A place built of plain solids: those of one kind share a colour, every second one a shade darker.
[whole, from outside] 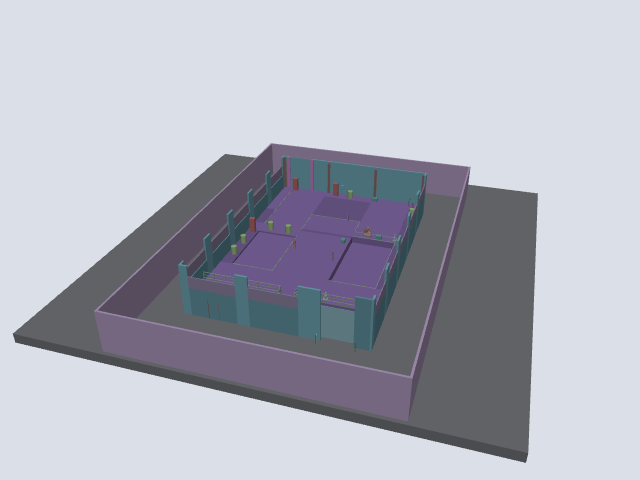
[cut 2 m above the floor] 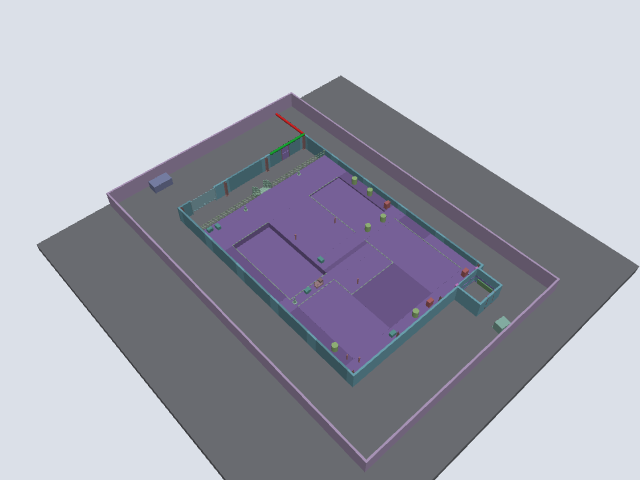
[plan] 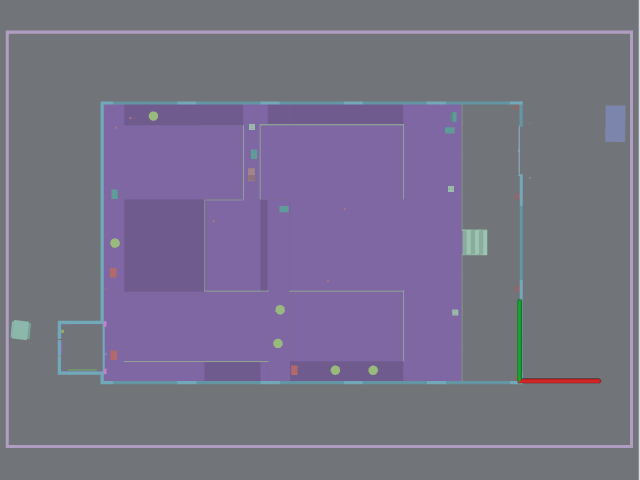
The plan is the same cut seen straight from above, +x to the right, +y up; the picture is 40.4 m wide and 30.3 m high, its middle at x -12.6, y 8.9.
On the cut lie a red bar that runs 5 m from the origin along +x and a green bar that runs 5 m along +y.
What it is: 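A works' hall with a gallery's end over sunk ground; one tall room; a strip of floor behind the doors, a deck 1.23 m over it that fills the rest, and 3 sunk grounds in the deck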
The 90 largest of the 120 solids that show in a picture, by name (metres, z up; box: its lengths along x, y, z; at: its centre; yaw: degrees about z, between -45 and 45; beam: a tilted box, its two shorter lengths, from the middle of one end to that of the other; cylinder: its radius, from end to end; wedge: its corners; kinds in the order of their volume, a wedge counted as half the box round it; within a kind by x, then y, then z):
{
 "raised_floor_bank_1": {"box": [1.3, 17.45, 1.28], "at": [-25.6, 8.72, 0.59]},
 "raised_floor_bank_2": {"box": [5.05, 1.25, 1.28], "at": [-22.43, 0.62, 0.59]},
 "raised_floor_bank_3": {"box": [5.05, 5.8, 1.28], "at": [-22.43, 8.55, 0.59]},
 "raised_floor_bank_4": {"box": [5.05, 1.3, 1.28], "at": [-22.43, 16.8, 0.59]},
 "raised_floor_bank_5": {"box": [7.5, 4.7, 1.28], "at": [-21.2, 13.8, 0.59]},
 "raised_floor_bank_6": {"box": [9.05, 4.4, 1.28], "at": [-20.43, 3.45, 0.59]},
 "raised_floor_bank_7": {"box": [2.45, 1.25, 1.28], "at": [-18.68, 0.62, 0.59]},
 "raised_floor_bank_8": {"box": [2.45, 5.8, 1.28], "at": [-18.68, 8.55, 0.59]},
 "raised_floor_bank_9": {"box": [2.45, 1.3, 1.28], "at": [-18.68, 16.8, 0.59]},
 "raised_floor_bank_10": {"box": [1.1, 1.25, 1.28], "at": [-16.9, 0.62, 0.59]},
 "raised_floor_bank_11": {"box": [1.1, 11.8, 1.28], "at": [-16.9, 11.55, 0.59]},
 "raised_floor_bank_12": {"box": [0.45, 1.25, 1.28], "at": [-16.12, 0.62, 0.59]},
 "raised_floor_bank_13": {"box": [0.45, 5.8, 1.28], "at": [-16.12, 8.55, 0.59]},
 "raised_floor_bank_14": {"box": [0.45, 1.3, 1.28], "at": [-16.12, 16.8, 0.59]},
 "raised_floor_bank_15": {"box": [1.4, 11.45, 1.28], "at": [-15.2, 5.72, 0.59]},
 "raised_floor_bank_16": {"box": [1.4, 1.3, 1.28], "at": [-15.2, 16.8, 0.59]},
 "raised_floor_bank_17": {"box": [9.0, 4.7, 0.55], "at": [-11.85, 13.8, 0.23]},
 "raised_floor_bank_18": {"box": [7.15, 1.25, 1.28], "at": [-10.93, 0.62, 0.59]},
 "raised_floor_bank_19": {"box": [7.15, 4.4, 1.11], "at": [-10.93, 3.45, 0.5]},
 "raised_floor_bank_20": {"box": [7.15, 5.8, 1.28], "at": [-10.93, 8.55, 0.59]},
 "raised_floor_bank_21": {"box": [7.15, 1.3, 1.28], "at": [-10.93, 16.8, 0.59]},
 "raised_floor_bank_22": {"box": [3.75, 17.45, 1.28], "at": [-5.47, 8.72, 0.59]},
 "yard_bound_1": {"box": [0.2, 26.36, 4.28], "at": [-32.34, 8.94, 2.09]},
 "yard_bound_2": {"box": [39.6, 0.2, 4.28], "at": [-12.64, -4.14, 2.09]},
 "yard_bound_3": {"box": [39.6, 0.2, 4.28], "at": [-12.64, 22.03, 2.09]},
 "yard_bound_4": {"box": [0.2, 26.36, 4.28], "at": [7.06, 8.94, 2.09]},
 "wall_1": {"box": [0.2, 3.4, 2.55], "at": [-29.05, 2.1, 1.23]},
 "wall_2": {"box": [2.9, 0.2, 2.55], "at": [-27.7, 0.5, 1.23]},
 "wall_3": {"box": [2.9, 0.2, 2.55], "at": [-27.7, 3.7, 1.23]},
 "wall_4": {"box": [0.2, 14.05, 5.35], "at": [-26.35, 10.62, 2.62]},
 "wall_5": {"box": [0.06, 3.0, 2.55], "at": [-26.28, 2.1, 1.23]},
 "wall_6": {"box": [0.06, 3.12, 5.35], "at": [-26.22, 2.1, 2.62]},
 "wall_7": {"box": [0.81, 0.2, 5.35], "at": [-26.05, -0.1, 2.62]},
 "wall_8": {"box": [0.81, 0.2, 5.35], "at": [-26.05, 17.55, 2.62]},
 "wall_9": {"box": [4.06, 0.2, 3.05], "at": [-23.62, -0.1, 1.48]},
 "wall_10": {"box": [4.06, 0.2, 3.05], "at": [-23.62, 17.55, 1.48]},
 "wall_11": {"box": [1.21, 0.2, 5.35], "at": [-21.0, -0.1, 2.62]},
 "wall_12": {"box": [1.21, 0.2, 5.35], "at": [-21.0, 17.55, 2.62]},
 "wall_13": {"box": [4.06, 0.2, 3.05], "at": [-18.38, -0.1, 1.48]},
 "wall_14": {"box": [4.06, 0.2, 3.05], "at": [-18.38, 17.55, 1.48]},
 "wall_15": {"box": [1.21, 0.2, 5.35], "at": [-15.75, -0.1, 2.62]},
 "wall_16": {"box": [1.21, 0.2, 5.35], "at": [-15.75, 17.55, 2.62]},
 "wall_17": {"box": [4.06, 0.2, 3.05], "at": [-13.12, -0.1, 1.48]},
 "wall_18": {"box": [4.06, 0.2, 3.05], "at": [-13.12, 17.55, 1.48]},
 "wall_19": {"box": [1.21, 0.2, 5.35], "at": [-10.5, -0.1, 2.62]},
 "wall_20": {"box": [1.21, 0.2, 5.35], "at": [-10.5, 17.55, 2.62]},
 "wall_21": {"box": [4.06, 0.2, 3.05], "at": [-7.88, -0.1, 1.48]},
 "wall_22": {"box": [4.06, 0.2, 3.05], "at": [-7.88, 17.55, 1.48]},
 "wall_23": {"box": [1.21, 0.2, 5.35], "at": [-5.25, -0.1, 2.62]},
 "wall_24": {"box": [1.21, 0.2, 5.35], "at": [-5.25, 17.55, 2.62]},
 "wall_25": {"box": [4.06, 0.2, 3.05], "at": [-2.62, -0.1, 1.48]},
 "wall_26": {"box": [4.06, 0.2, 3.05], "at": [-2.62, 17.55, 1.48]},
 "wall_27": {"box": [0.81, 0.2, 5.35], "at": [-0.2, -0.1, 2.62]},
 "wall_28": {"box": [0.81, 0.2, 5.35], "at": [-0.2, 17.55, 2.62]},
 "wall_29": {"box": [0.2, 0.81, 5.35], "at": [0.1, 0.2, 2.62]},
 "wall_30": {"box": [0.2, 4.61, 3.05], "at": [0.1, 2.9, 1.48]},
 "wall_31": {"box": [0.2, 1.21, 5.35], "at": [0.1, 5.8, 2.62]},
 "wall_32": {"box": [0.2, 4.66, 3.05], "at": [0.1, 8.72, 1.48]},
 "wall_33": {"box": [0.2, 2.01, 5.35], "at": [0.1, 12.05, 2.62]},
 "wall_34": {"box": [0.2, 1.61, 5.35], "at": [0.1, 16.85, 2.62]},
 "window_pane_1": {"box": [4.05, 0.1, 1.21], "at": [-23.62, -0.15, 3.59]},
 "window_pane_2": {"box": [4.05, 0.1, 1.21], "at": [-23.62, 17.6, 3.59]},
 "window_pane_3": {"box": [4.05, 0.1, 1.21], "at": [-18.38, -0.15, 3.59]},
 "window_pane_4": {"box": [4.05, 0.1, 1.21], "at": [-18.38, 17.6, 3.59]},
 "window_pane_5": {"box": [4.05, 0.1, 1.21], "at": [-13.12, -0.15, 3.59]},
 "window_pane_6": {"box": [4.05, 0.1, 1.21], "at": [-13.12, 17.6, 3.59]},
 "window_pane_7": {"box": [4.05, 0.1, 1.21], "at": [-7.88, -0.15, 3.59]},
 "window_pane_8": {"box": [4.05, 0.1, 1.21], "at": [-7.88, 17.6, 3.59]},
 "window_pane_9": {"box": [4.05, 0.1, 1.21], "at": [-2.62, -0.15, 3.59]},
 "window_pane_10": {"box": [4.05, 0.1, 1.21], "at": [-2.62, 17.6, 3.59]},
 "window_pane_11": {"box": [0.1, 4.6, 1.21], "at": [0.15, 2.9, 3.59]},
 "window_pane_12": {"box": [0.1, 4.65, 1.21], "at": [0.15, 8.72, 3.59]},
 "door_landing_1": {"box": [0.28, 1.62, 1.1], "at": [-3.48, 8.75, 0.5]},
 "door_landing_2": {"box": [0.56, 1.62, 0.93], "at": [-3.36, 8.75, 0.41]},
 "door_landing_3": {"box": [0.78, 1.62, 0.75], "at": [-3.21, 8.75, 0.33]},
 "door_landing_4": {"box": [0.78, 1.62, 0.58], "at": [-2.95, 8.75, 0.24]},
 "door_landing_5": {"box": [0.78, 1.62, 0.4], "at": [-2.69, 8.75, 0.15]},
 "door_landing_6": {"box": [0.78, 1.62, 0.23], "at": [-2.43, 8.75, 0.06]},
 "beyond_pallets_1": {"box": [1.26, 2.3, 0.94], "at": [6.05, 16.24, 0.46], "yaw": -0.7},
 "tote_stack_1": {"box": [0.4, 0.6, 1.62], "at": [-25.65, 6.83, 2.04]},
 "tote_stack_2": {"box": [0.4, 0.6, 1.6], "at": [-25.62, 1.63, 2.03]},
 "tote_stack_3": {"box": [0.4, 0.6, 1.62], "at": [-14.22, 0.68, 2.04]},
 "beyond_tote_tank_1": {"box": [0.94, 1.18, 1.02], "at": [-31.51, 3.22, 0.63], "yaw": -7.2},
 "drum_1": {"cylinder": 0.3, "from": [-23.12, 16.72, 1.23], "to": [-23.12, 16.72, 2.1]},
 "drum_2": {"cylinder": 0.3, "from": [-15.12, 4.5, 1.23], "to": [-15.12, 4.5, 2.1]},
 "drum_3": {"cylinder": 0.3, "from": [-11.63, 0.68, 1.23], "to": [-11.63, 0.68, 2.1]},
 "drum_4": {"cylinder": 0.3, "from": [-9.24, 0.68, 1.23], "to": [-9.24, 0.68, 2.1]},
 "pier_1": {"box": [0.17, 0.34, 5.35], "at": [-26.16, 0.6, 2.62]},
 "pier_2": {"box": [0.17, 0.34, 5.35], "at": [-26.16, 3.6, 2.62]},
 "sectional_door_1": {"box": [0.042, 3.08, 3.37], "at": [-0.01, 14.55, 1.99]}
}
